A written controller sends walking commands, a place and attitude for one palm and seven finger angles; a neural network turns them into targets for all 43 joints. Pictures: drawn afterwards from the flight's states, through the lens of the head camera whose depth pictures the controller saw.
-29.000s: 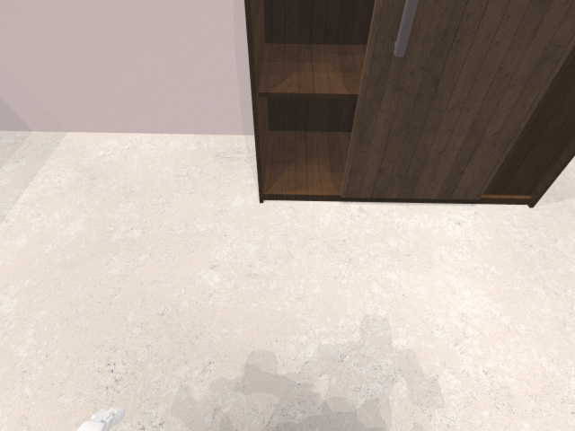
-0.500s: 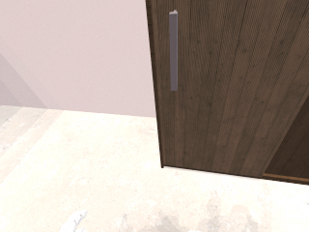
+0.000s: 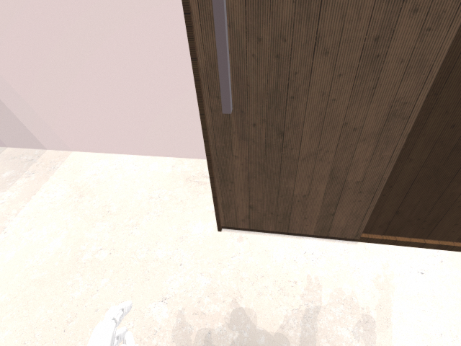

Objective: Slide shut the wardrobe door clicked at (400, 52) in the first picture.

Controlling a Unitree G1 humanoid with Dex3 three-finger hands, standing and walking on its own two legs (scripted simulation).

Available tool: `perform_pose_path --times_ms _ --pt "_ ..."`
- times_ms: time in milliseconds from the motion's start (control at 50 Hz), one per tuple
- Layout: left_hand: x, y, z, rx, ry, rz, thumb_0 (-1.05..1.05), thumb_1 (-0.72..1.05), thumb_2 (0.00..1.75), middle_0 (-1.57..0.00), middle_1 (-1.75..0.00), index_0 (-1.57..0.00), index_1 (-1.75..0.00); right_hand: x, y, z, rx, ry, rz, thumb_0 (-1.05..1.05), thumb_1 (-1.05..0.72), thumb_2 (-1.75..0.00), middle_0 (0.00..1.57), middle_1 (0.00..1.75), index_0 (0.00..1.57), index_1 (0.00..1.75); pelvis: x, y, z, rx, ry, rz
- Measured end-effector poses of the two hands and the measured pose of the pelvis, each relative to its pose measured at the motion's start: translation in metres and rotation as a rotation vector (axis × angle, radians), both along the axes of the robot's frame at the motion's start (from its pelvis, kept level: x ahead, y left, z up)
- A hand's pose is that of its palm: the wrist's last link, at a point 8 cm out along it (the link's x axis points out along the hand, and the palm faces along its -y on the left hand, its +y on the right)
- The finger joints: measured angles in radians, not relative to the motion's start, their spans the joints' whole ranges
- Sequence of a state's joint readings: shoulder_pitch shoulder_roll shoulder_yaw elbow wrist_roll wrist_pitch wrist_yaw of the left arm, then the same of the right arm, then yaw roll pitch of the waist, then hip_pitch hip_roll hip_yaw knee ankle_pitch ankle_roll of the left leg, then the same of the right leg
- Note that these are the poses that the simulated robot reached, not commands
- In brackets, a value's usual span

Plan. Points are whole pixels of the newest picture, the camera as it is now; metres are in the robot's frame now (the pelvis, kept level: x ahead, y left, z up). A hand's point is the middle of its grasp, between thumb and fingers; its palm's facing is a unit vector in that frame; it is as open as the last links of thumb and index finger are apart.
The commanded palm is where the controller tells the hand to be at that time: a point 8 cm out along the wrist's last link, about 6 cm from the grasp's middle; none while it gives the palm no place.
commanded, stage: stop stepping back and stand still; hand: right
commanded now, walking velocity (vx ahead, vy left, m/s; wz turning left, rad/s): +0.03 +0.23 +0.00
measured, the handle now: (225, 57) +0.80 +0.04 +0.17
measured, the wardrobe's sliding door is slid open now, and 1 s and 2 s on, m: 0.00 0.00 0.00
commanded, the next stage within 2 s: let the arm hang, fingers relaxed in 0.14 s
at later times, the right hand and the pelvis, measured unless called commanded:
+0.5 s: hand out of the picture +0.10 -0.17 -0.14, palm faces +0.02 +0.98 -0.18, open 7.4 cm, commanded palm none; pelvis +0.02 +0.00 +0.01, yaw -3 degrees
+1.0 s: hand out of the picture +0.03 -0.19 -0.14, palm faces +0.04 +0.98 -0.20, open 7.3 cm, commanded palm none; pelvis +0.03 -0.01 +0.03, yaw -2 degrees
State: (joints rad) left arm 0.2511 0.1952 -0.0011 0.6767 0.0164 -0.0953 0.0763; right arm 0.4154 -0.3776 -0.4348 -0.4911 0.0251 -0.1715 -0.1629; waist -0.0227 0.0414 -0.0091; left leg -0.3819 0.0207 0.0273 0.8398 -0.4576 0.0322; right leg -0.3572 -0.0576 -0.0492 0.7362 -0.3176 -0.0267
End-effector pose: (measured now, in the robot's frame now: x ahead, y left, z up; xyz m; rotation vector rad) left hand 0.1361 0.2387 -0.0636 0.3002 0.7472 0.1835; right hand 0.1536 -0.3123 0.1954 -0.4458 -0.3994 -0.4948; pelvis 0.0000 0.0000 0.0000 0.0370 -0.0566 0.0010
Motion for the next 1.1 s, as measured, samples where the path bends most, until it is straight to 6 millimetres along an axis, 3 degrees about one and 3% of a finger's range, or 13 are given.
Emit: perform_pose_path --times_ms 160,220,260,300,340,380,440,500,620,740,820,940,1100 --pt "0.003 -0.024 0.025 -0.098 -0.022 -0.04 0.02 0.91 0.9 -0.2 -0.3 -0.2 -0.3 0.008 0.018 0.029 -0.075 0.044 0.079 0.02 -0.89 -0.9 0.21 0.3 0.21 0.31 0.005 0.006 0.028 0.02 0.016 -0.006" --pt "0.012 -0.023 0.016 -0.113 -0.025 -0.051 0.01 0.91 0.9 -0.2 -0.3 -0.2 -0.3 0.008 0.021 0.031 -0.163 0.082 0.076 0.02 -0.89 -0.9 0.21 0.3 0.21 0.31 0.01 0.01 0.02 -0.002 0.043 -0.004" --pt "0.018 -0.018 0.005 -0.115 -0.009 -0.061 0.01 0.9 0.9 -0.2 -0.3 -0.2 -0.3 0.015 0.017 0.017 -0.16 0.131 0.066 0.01 -0.89 -0.9 0.21 0.3 0.21 0.31 0.009 0.007 0.015 0.011 0.045 -0.016" --pt "0.021 -0.012 -0.013 -0.124 0.047 -0.068 0.01 0.9 0.9 -0.2 -0.3 -0.2 -0.3 0.031 0.006 -0.029 -0.063 0.307 0.049 0.01 -0.9 -0.9 0.2 0.3 0.21 0.31 0.009 0.001 0.009 0.021 0.056 -0.053" --pt "0.018 -0.007 -0.031 -0.114 0.114 -0.068 0.01 0.91 0.9 -0.2 -0.3 -0.2 -0.3 0.041 -0.003 -0.099 0.096 0.541 0.013 0.0 -0.9 -0.9 0.2 0.3 0.21 0.3 0.011 -0.004 0.002 0.015 0.063 -0.072" --pt "0.01 -0.003 -0.043 -0.102 0.171 -0.058 0.01 0.91 0.9 -0.2 -0.3 -0.2 -0.3 0.034 0.003 -0.175 0.257 0.813 -0.019 0.0 -0.91 -0.9 0.19 0.3 0.2 0.3 0.013 -0.006 -0.002 -0.01 0.062 -0.064" --pt "-0.011 0.004 -0.051 -0.094 0.248 -0.031 0.01 0.91 0.9 -0.2 -0.3 -0.2 -0.3 -0.005 0.042 -0.265 0.436 1.204 -0.012 0.01 -0.91 -0.9 0.19 0.29 0.2 0.3 0.015 -0.001 -0.001 -0.038 0.055 -0.062" --pt "-0.037 0.009 -0.051 -0.097 0.362 0.014 0.01 0.91 0.9 -0.2 -0.3 -0.2 -0.3 -0.064 0.095 -0.31 0.577 1.49 0.036 0.01 -0.92 -0.9 0.19 0.29 0.2 0.3 0.018 0.004 0.008 -0.035 0.049 -0.054" --pt "-0.092 0.006 -0.046 -0.099 0.591 0.082 0.01 0.91 0.9 -0.2 -0.3 -0.19 -0.3 -0.131 0.089 -0.317 0.657 1.669 -0.095 -0.03 -1.03 -0.89 0.21 0.3 0.21 0.3 0.023 0.009 0.023 -0.022 0.063 -0.061" --pt "-0.125 -0.012 -0.046 -0.137 0.706 0.118 0.01 0.91 0.9 -0.2 -0.3 -0.19 -0.3 -0.16 0.078 -0.309 0.657 1.785 -0.155 -0.01 -0.97 -0.89 0.2 0.3 0.21 0.3 0.028 0.002 0.03 -0.02 0.065 -0.051" --pt "-0.129 -0.027 -0.049 -0.167 0.721 0.121 0.01 0.91 0.9 -0.2 -0.3 -0.19 -0.3 -0.159 0.074 -0.306 0.651 1.792 -0.162 0.0 -0.94 -0.89 0.2 0.3 0.2 0.3 0.029 -0.003 0.032 -0.024 0.057 -0.047" --pt "-0.119 -0.044 -0.054 -0.201 0.685 0.113 0.01 0.91 0.9 -0.2 -0.3 -0.19 -0.3 -0.138 0.075 -0.307 0.641 1.745 -0.128 0.01 -0.92 -0.9 0.2 0.3 0.2 0.3 0.029 -0.01 0.032 -0.028 0.047 -0.043" --pt "-0.112 -0.044 -0.053 -0.189 0.652 0.124 0.02 0.93 0.9 -0.2 -0.3 -0.2 -0.3 -0.112 0.072 -0.308 0.624 1.688 -0.089 0.01 -0.93 -0.9 0.2 0.3 0.2 0.3 0.03 -0.016 0.032 -0.033 0.041 -0.036"
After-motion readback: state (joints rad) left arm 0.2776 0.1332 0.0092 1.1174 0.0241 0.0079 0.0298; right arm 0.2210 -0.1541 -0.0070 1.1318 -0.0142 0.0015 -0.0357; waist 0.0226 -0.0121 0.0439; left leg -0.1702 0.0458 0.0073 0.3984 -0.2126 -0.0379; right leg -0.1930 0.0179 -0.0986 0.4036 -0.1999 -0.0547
